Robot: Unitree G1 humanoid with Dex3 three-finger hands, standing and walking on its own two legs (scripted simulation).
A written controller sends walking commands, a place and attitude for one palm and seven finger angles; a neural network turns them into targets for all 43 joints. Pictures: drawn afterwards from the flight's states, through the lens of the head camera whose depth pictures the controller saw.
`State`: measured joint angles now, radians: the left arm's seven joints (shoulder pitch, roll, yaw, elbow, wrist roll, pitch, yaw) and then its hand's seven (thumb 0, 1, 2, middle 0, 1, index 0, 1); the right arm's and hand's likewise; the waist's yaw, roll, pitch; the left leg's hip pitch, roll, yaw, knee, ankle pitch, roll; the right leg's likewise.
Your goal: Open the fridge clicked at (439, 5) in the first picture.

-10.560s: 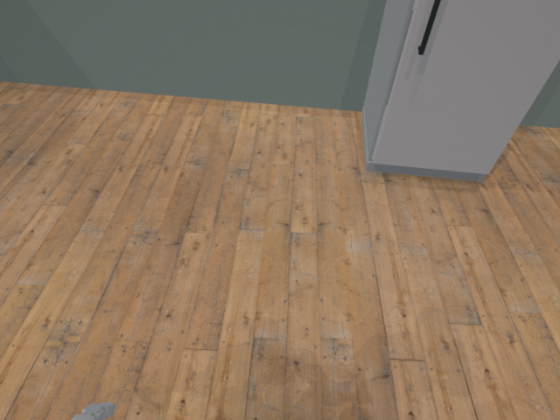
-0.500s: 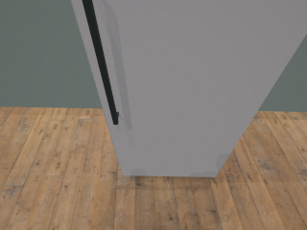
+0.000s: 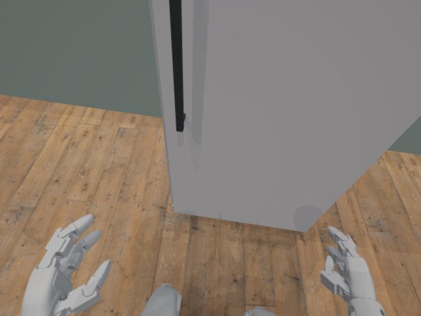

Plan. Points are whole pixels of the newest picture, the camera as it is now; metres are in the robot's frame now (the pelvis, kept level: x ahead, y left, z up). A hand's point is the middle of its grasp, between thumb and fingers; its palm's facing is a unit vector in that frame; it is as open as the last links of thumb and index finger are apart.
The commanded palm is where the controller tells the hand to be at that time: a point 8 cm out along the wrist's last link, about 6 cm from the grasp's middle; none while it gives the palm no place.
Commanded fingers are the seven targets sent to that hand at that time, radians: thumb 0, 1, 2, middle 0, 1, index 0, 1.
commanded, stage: raise the hand to about handle height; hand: left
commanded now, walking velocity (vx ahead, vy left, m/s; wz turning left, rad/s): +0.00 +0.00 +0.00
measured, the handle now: (178, 34) +0.55 +0.15 +0.23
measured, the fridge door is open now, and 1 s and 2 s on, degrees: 0 0 0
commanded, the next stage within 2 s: move the hooked fingers beside the handle in 1.60 s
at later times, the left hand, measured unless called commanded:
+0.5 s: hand (84, 222) +0.22 +0.23 +0.09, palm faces +0.05 -0.99 -0.10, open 12.1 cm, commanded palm +0.20 +0.29 +0.10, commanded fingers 0.00 -0.29 0.39 -0.28 -1.07 -0.28 -1.07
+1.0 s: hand (58, 173) +0.27 +0.27 +0.15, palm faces +0.06 -1.00 -0.05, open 13.9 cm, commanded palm +0.25 +0.32 +0.15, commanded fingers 0.00 -0.50 0.30 -0.30 -1.20 -0.30 -1.20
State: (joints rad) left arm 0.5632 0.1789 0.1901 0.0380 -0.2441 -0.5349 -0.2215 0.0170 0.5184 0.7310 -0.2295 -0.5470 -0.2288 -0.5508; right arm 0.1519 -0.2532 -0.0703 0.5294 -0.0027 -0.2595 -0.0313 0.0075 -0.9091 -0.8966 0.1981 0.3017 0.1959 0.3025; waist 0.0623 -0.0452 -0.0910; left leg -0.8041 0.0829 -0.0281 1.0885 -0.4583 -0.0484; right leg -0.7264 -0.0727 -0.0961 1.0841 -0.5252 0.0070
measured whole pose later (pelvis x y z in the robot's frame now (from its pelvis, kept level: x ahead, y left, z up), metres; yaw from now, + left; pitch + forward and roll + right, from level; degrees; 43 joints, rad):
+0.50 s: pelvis +0.00 +0.01 +0.02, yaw +0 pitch +9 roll -2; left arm 0.33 0.28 0.29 0.02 -0.31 -0.34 -0.31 0.00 -0.06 0.48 -0.26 -0.92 -0.26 -0.92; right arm 0.31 -0.27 0.00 0.62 0.04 -0.24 -0.09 0.01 -0.91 -0.90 0.20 0.30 0.20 0.30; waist 0.00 0.03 -0.08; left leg -0.73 0.08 -0.02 0.99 -0.41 -0.04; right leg -0.65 -0.07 -0.09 0.96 -0.46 0.02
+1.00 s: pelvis +0.01 +0.01 +0.04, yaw +0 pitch +5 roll -1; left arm 0.08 0.37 0.41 0.20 -0.37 -0.19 -0.44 -0.01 -0.49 0.30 -0.30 -1.19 -0.30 -1.19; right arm 0.25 -0.25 0.05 0.58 0.05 -0.25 -0.11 0.01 -0.90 -0.90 0.20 0.30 0.20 0.30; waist 0.03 0.03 -0.06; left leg -0.53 0.08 0.00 0.81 -0.36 -0.04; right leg -0.45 -0.06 -0.09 0.78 -0.40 0.02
